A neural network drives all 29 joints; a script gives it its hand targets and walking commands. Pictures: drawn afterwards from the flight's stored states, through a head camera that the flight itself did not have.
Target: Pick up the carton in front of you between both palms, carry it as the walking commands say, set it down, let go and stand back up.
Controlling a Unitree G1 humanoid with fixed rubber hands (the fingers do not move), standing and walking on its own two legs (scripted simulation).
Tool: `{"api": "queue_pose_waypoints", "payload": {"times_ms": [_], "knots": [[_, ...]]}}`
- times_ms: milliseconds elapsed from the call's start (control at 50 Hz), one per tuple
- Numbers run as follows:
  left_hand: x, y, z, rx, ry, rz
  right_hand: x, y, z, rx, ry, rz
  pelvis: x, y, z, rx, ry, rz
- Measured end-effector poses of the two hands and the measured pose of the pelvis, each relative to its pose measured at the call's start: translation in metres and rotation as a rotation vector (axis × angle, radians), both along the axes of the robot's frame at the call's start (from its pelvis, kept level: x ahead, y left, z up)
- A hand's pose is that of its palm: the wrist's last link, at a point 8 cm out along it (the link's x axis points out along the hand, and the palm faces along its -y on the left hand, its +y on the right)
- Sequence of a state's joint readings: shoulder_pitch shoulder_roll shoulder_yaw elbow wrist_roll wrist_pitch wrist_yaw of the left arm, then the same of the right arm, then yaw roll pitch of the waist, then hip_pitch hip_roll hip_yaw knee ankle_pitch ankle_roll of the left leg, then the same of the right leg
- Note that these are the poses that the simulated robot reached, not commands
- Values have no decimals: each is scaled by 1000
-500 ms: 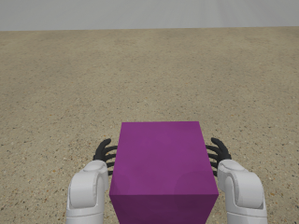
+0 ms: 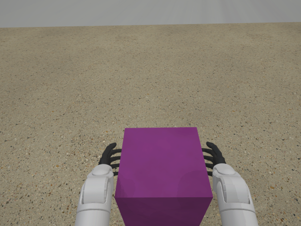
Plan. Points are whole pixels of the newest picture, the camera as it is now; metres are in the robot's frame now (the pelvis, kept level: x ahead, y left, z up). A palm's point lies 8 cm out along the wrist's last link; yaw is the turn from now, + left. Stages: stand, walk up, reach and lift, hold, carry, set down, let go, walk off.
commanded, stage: carry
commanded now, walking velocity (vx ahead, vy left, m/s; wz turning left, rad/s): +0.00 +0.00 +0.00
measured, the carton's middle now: (161, 180) +0.29 +0.00 -0.05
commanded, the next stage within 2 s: hold in 0.74 s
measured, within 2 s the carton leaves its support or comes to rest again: neither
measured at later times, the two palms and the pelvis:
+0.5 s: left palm (102, 169) +0.28 +0.16 +0.04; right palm (214, 168) +0.28 -0.14 +0.04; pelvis +0.00 +0.01 +0.00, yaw +0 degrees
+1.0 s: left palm (85, 182) +0.24 +0.19 +0.04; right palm (199, 163) +0.29 -0.10 +0.04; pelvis -0.01 +0.00 +0.01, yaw +9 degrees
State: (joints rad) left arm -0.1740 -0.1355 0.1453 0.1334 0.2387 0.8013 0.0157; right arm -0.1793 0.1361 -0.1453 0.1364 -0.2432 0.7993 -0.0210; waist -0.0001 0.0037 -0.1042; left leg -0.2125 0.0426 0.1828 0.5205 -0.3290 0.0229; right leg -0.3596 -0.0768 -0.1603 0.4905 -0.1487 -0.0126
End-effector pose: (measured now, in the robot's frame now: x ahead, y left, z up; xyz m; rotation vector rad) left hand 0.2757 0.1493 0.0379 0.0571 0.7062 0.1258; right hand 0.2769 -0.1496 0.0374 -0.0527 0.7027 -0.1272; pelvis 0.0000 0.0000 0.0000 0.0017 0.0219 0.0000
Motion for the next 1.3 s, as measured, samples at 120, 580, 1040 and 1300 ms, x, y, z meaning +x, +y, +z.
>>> {"api": "queue_pose_waypoints", "payload": {"times_ms": [120,580,1040,1300], "knots": [[8,2,-5,0,-31,2,9,2,-4,-2,-31,2,-4,2,0,1,3,0],[4,11,-1,-8,-43,7,5,11,0,4,-43,-4,-3,10,-2,-5,1,1],[-40,43,6,6,-44,196,19,49,7,-3,-45,198,-10,-8,9,11,-148,181],[-36,18,15,15,-38,225,29,25,10,23,-39,220,-7,-42,9,17,-157,226]]}}
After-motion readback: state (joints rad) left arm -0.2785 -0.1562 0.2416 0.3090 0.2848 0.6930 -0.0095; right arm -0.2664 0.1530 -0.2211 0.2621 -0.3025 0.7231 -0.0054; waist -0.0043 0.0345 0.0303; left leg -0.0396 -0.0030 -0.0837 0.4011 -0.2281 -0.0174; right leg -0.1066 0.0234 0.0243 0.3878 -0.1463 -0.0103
